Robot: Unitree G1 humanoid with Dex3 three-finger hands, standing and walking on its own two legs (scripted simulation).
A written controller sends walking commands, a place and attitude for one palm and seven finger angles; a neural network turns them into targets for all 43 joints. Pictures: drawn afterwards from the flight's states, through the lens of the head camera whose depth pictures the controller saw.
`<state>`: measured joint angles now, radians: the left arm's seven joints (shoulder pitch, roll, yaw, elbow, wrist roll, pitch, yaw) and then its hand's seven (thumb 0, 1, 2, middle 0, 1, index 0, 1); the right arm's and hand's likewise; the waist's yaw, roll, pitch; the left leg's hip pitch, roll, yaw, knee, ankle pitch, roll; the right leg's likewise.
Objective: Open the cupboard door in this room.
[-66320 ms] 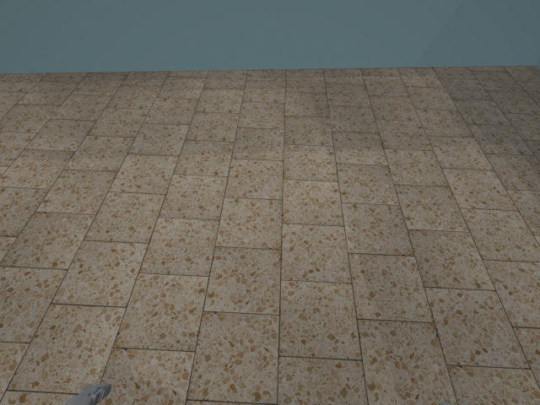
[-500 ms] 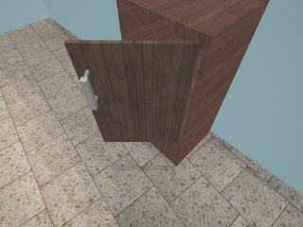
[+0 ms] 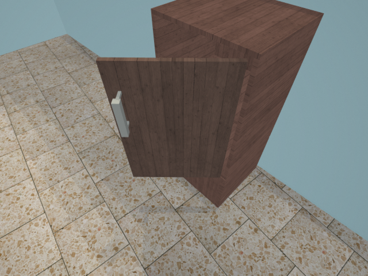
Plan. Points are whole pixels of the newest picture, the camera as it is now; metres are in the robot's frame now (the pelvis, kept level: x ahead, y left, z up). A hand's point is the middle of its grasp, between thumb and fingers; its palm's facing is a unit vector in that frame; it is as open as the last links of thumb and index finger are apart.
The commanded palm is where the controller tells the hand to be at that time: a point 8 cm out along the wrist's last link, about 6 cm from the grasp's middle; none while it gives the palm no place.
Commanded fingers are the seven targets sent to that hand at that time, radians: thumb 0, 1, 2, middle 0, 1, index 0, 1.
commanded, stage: look again from close up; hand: left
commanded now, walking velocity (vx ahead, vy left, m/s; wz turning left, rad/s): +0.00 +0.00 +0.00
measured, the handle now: (122, 114) +0.57 +0.23 -0.01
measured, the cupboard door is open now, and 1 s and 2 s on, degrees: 45 45 45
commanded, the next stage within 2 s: raise the hand with hooked fingers in 0.52 s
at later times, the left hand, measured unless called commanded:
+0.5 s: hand out of the picture +0.04 +0.17 -0.17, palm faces +0.00 -0.98 -0.20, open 7.3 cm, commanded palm none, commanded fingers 0.00 0.90 0.90 -0.20 -0.30 -0.20 -0.30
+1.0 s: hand (111, 259) +0.17 +0.17 -0.06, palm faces +0.07 -1.00 -0.03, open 8.4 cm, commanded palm +0.14 +0.24 -0.05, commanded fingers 0.00 0.43 0.70 -0.23 -0.60 -0.23 -0.60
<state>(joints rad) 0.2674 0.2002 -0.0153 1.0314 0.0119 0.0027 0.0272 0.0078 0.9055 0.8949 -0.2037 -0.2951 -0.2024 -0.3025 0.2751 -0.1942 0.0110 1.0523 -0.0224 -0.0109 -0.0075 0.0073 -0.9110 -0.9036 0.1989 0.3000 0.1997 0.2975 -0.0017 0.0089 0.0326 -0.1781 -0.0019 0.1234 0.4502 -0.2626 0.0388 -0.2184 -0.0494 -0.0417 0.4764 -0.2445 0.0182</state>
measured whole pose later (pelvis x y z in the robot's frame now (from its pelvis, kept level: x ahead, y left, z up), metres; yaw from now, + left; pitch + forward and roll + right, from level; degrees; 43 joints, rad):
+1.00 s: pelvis -0.02 -0.04 -0.06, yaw +2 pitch +11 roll +1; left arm 0.35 0.20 0.24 0.32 -0.27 -0.58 -0.39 0.01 0.66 0.79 -0.22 -0.46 -0.22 -0.46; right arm 0.14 -0.27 -0.07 0.57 0.02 -0.27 -0.01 0.01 -0.90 -0.90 0.20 0.30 0.20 0.30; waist 0.01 -0.05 -0.11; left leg -0.71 0.05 0.06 0.97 -0.45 -0.02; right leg -0.74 -0.04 -0.08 1.00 -0.46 -0.05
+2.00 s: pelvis -0.02 +0.01 -0.06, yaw +3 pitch +12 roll -3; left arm 0.09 0.37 0.36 0.29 -0.33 -0.27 -0.45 0.00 -0.45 0.32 -0.30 -1.17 -0.30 -1.17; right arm 0.25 -0.25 0.05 0.52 0.03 -0.23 -0.06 0.01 -0.90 -0.90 0.20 0.30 0.20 0.30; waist 0.02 0.02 -0.10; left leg -0.74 0.03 0.04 1.00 -0.47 0.05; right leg -0.70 -0.05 -0.10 0.92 -0.42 0.02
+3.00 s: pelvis -0.01 -0.02 -0.05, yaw +3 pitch +12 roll -2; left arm -0.15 0.41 0.43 0.55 -0.34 -0.32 -0.51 -0.01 -0.50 0.30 -0.30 -1.20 -0.30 -1.20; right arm 0.26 -0.28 0.04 0.57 0.04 -0.18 -0.08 0.01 -0.90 -0.90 0.20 0.30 0.20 0.30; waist -0.01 0.02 -0.08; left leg -0.70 0.05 0.02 0.94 -0.45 0.00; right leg -0.69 -0.02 -0.11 0.90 -0.42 -0.02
